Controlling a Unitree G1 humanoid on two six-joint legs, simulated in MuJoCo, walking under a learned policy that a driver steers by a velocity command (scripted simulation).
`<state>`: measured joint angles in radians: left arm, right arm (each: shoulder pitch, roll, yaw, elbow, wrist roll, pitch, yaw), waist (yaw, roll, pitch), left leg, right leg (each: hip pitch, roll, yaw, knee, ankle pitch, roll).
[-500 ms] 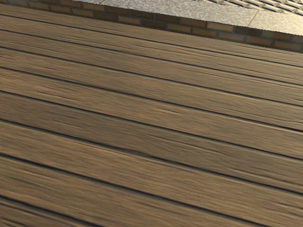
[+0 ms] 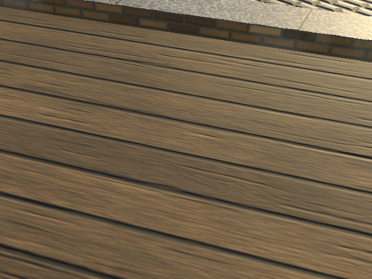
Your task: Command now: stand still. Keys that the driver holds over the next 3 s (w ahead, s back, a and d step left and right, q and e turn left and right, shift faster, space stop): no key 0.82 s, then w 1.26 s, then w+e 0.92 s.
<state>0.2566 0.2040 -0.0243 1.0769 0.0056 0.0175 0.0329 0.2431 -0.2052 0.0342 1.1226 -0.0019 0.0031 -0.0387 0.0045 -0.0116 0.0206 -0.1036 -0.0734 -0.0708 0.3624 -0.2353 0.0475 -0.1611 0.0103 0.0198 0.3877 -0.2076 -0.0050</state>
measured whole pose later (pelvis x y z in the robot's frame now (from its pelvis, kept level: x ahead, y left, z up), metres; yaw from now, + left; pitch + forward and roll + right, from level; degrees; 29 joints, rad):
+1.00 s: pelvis +0.03 -0.01 -0.01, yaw +0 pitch +0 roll +0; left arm 0.36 0.15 0.00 1.14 0.03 0.01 0.03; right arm 0.38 -0.16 0.00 1.13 -0.01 0.00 -0.04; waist -0.01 0.00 -0.02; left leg -0.14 -0.07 -0.07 0.49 -0.35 0.06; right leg -0.22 0.03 0.03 0.58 -0.41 -0.06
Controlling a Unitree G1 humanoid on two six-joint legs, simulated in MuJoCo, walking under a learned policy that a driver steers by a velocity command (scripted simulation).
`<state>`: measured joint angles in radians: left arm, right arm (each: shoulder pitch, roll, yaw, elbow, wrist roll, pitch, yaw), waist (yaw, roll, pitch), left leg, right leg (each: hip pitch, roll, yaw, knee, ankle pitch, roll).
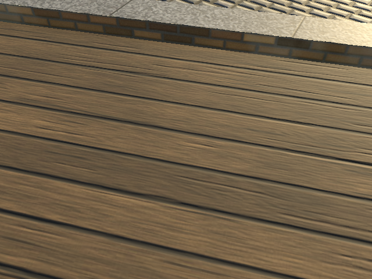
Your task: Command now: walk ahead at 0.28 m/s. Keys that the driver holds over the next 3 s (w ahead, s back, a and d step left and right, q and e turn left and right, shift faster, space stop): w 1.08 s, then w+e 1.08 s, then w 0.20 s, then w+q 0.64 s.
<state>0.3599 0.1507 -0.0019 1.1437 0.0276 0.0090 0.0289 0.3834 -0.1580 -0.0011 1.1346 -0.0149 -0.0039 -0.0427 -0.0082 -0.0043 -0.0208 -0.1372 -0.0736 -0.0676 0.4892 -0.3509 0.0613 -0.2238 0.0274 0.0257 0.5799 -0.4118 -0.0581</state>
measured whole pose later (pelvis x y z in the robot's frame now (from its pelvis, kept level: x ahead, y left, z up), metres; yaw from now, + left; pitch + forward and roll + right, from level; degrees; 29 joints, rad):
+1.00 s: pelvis +0.51 -0.04 -0.15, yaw -1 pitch -1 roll +2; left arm 0.23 0.23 0.05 1.00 0.06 -0.11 -0.06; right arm 0.29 -0.23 -0.07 1.07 -0.01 -0.09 -0.05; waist -0.01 0.02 0.04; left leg -0.39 -0.05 -0.04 1.49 -0.57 0.15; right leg -0.22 0.04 -0.09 0.42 -0.22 -0.10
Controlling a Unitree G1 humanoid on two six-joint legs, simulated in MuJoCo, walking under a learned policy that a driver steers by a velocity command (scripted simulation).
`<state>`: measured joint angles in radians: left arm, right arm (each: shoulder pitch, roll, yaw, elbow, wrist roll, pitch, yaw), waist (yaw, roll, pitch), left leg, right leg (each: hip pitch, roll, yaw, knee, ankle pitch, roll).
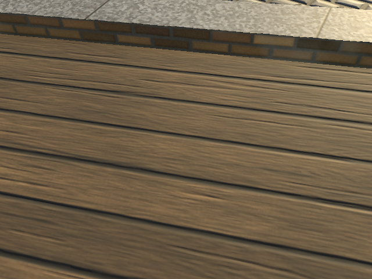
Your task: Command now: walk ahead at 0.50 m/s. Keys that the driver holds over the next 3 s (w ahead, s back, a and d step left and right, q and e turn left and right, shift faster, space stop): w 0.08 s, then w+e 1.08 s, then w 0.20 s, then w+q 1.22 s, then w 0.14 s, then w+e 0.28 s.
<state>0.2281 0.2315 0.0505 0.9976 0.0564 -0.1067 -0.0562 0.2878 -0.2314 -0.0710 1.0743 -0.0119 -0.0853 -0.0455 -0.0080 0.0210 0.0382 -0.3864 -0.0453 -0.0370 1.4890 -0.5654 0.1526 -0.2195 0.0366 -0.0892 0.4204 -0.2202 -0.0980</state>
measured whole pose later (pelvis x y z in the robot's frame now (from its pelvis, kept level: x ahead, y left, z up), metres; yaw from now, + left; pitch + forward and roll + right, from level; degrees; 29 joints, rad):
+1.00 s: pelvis +0.49 -0.06 -0.01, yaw -27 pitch +0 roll +0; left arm 0.15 0.23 0.08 0.88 0.02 -0.02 -0.02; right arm 0.31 -0.21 -0.06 0.92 -0.01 -0.08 0.00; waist -0.03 0.01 0.07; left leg -0.34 0.09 0.06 1.24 -0.35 0.01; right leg -0.32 0.11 -0.09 0.53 -0.21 -0.13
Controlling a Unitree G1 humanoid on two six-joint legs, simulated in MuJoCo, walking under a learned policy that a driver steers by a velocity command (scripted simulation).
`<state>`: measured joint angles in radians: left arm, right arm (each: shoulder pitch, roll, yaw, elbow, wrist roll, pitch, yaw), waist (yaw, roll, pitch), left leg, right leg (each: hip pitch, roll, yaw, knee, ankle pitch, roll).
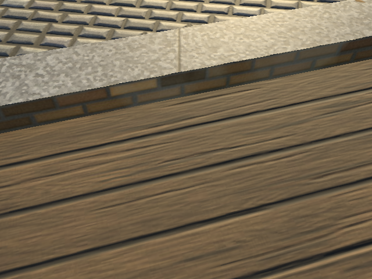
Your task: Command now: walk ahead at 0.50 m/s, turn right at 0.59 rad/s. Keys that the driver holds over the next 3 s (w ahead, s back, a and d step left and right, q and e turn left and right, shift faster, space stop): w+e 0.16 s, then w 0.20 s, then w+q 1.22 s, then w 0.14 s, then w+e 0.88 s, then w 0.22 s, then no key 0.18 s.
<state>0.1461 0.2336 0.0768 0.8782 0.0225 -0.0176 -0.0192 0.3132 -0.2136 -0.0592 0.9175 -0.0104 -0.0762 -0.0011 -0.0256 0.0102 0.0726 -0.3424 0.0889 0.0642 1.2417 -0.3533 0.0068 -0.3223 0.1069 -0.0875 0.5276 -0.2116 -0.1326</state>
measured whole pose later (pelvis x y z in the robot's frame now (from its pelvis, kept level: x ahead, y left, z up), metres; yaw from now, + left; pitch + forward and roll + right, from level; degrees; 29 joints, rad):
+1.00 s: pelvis +0.54 -0.02 +0.00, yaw +6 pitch +2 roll +0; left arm 0.01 0.24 0.00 0.68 0.04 -0.08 0.00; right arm 0.46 -0.28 -0.08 0.86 0.00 -0.05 0.00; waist -0.09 0.00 0.02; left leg -0.10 -0.12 -0.21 0.62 -0.46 0.07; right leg -0.44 0.02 0.01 0.51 -0.10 -0.02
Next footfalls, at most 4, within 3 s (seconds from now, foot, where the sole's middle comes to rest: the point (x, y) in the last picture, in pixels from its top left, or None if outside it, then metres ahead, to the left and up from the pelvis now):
0.44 left None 0.43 0.08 -0.76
0.98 right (222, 215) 0.69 -0.12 -0.76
1.50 left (148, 174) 0.88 0.17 -0.76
2.20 right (141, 62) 1.40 0.21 -0.60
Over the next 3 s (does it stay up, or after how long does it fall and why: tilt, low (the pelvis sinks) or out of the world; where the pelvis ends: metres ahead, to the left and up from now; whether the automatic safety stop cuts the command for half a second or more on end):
stays up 1.66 0.31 0.18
